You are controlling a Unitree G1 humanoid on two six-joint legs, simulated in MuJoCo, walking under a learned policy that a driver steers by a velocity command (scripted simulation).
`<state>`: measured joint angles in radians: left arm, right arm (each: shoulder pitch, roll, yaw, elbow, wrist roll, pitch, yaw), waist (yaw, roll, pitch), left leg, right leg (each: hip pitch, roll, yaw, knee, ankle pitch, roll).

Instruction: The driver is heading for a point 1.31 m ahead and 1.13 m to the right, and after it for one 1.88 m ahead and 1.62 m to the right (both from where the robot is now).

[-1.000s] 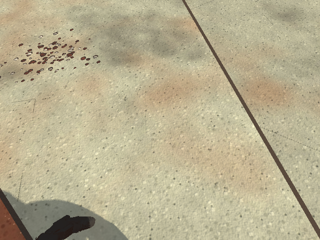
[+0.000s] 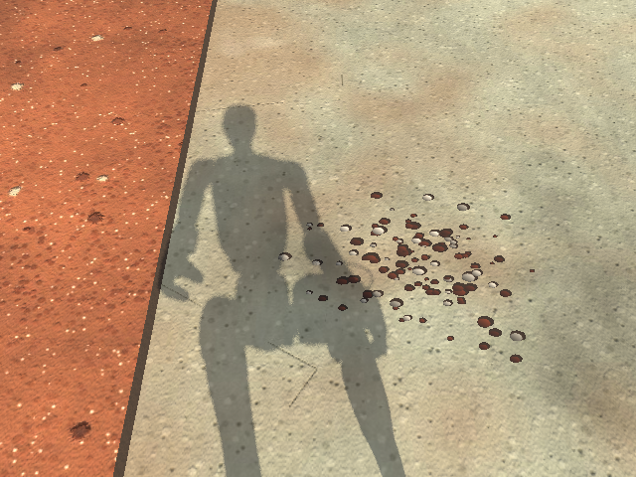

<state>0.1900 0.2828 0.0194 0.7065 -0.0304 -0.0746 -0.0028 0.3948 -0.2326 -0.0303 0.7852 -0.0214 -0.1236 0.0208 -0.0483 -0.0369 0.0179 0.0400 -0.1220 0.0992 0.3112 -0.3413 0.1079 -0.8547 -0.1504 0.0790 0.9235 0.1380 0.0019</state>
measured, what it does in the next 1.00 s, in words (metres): walks ahead, turning right: right foot, then left foot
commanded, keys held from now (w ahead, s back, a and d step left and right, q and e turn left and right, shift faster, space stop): w+e+shift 1.00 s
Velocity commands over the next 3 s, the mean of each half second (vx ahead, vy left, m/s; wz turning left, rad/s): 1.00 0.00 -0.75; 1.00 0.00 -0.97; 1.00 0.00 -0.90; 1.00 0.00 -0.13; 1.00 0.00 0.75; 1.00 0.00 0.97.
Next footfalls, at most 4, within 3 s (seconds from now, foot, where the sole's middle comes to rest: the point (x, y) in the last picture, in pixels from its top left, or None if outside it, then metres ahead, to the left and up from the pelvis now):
0.16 right None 0.40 -0.12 -0.77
0.60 left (334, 344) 0.83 -0.05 -0.77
1.08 right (508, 290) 0.97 -0.51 -0.77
1.48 left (571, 193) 1.33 -0.79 -0.77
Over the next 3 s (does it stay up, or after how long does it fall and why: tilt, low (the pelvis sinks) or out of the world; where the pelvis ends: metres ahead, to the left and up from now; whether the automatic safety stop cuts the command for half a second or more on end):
stays up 1.51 -1.88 -0.01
